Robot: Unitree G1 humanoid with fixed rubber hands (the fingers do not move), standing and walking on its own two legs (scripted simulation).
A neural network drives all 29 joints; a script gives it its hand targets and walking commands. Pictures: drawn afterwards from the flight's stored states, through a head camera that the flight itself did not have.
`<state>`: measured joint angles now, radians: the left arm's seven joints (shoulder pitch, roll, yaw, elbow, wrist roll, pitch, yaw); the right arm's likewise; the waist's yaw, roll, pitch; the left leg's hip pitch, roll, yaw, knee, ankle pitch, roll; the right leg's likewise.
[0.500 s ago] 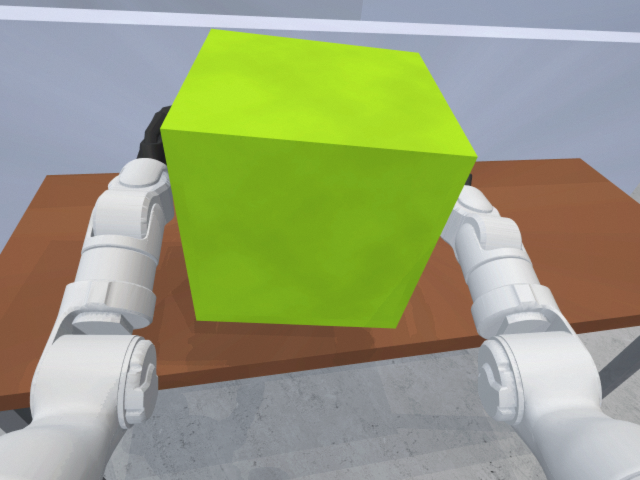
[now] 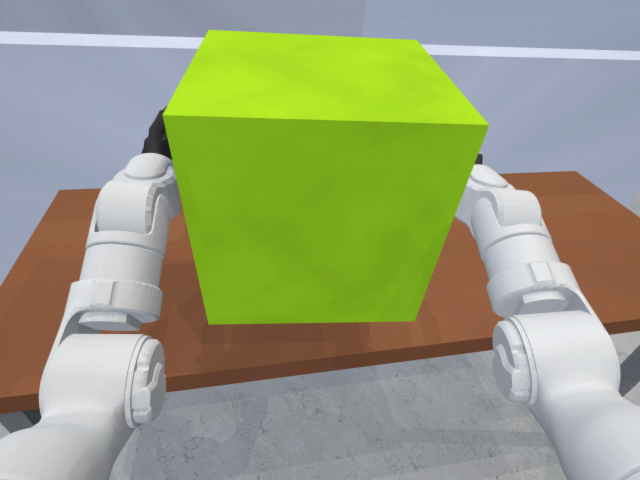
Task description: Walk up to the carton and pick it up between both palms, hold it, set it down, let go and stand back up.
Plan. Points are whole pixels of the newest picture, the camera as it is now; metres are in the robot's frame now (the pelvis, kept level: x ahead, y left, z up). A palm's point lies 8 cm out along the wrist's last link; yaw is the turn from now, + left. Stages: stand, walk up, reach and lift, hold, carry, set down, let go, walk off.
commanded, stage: reach and lift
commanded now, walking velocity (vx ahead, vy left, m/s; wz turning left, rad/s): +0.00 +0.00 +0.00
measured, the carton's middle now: (314, 179) +0.42 -0.01 +0.21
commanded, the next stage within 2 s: hold in 1.04 s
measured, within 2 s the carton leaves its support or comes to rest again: neither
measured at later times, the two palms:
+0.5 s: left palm (161, 154) +0.38 +0.17 +0.27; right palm (473, 159) +0.39 -0.19 +0.27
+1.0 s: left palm (156, 139) +0.38 +0.17 +0.29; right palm (483, 142) +0.38 -0.19 +0.29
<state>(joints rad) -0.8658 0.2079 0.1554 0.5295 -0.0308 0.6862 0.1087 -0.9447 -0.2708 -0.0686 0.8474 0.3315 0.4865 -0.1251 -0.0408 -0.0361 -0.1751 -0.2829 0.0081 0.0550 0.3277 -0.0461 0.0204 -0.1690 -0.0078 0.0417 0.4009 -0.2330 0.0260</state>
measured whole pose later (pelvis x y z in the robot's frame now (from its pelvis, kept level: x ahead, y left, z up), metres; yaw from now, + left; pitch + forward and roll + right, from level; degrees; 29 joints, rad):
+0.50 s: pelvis +0.00 +0.00 +0.00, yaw +0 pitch +0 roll +0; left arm -0.88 0.21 0.16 0.47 -0.03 0.78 0.12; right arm -1.00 -0.31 -0.03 0.85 0.39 0.56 -0.13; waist -0.04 -0.03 -0.21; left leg -0.28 0.01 0.05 0.32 -0.05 0.02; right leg -0.17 -0.01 0.04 0.40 -0.24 0.03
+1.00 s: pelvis +0.00 +0.00 +0.00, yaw +0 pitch +0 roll +0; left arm -0.94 0.21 0.18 0.49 -0.03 0.84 0.11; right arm -1.06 -0.33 -0.03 0.85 0.40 0.64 -0.14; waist -0.04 -0.03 -0.23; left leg -0.28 0.01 0.05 0.32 -0.05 0.02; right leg -0.17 0.00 0.04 0.40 -0.23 0.03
